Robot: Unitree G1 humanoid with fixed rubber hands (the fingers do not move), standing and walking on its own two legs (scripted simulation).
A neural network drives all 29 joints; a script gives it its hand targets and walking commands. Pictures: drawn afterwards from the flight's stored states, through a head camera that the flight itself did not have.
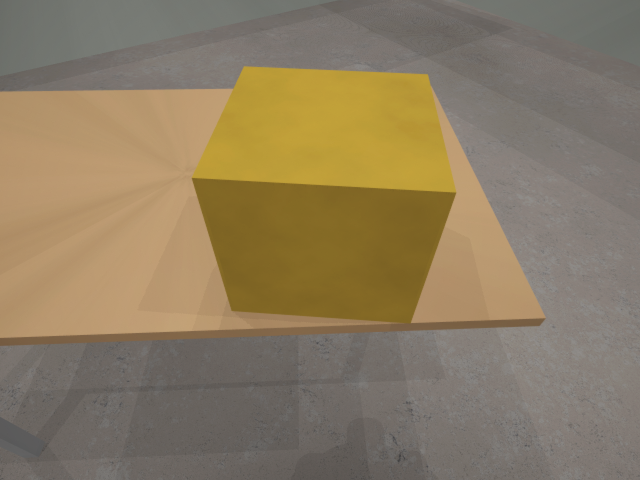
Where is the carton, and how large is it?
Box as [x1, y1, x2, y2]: [192, 66, 455, 323]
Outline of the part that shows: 244,66 192,176 194,187 231,310 410,323 455,194 454,184 427,74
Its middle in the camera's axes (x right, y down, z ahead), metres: +0.01 -0.06 +0.57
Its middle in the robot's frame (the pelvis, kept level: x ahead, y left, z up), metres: +0.49 +0.00 +0.09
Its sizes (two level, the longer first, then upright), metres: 0.266 0.257 0.253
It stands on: a table, 0.72 m high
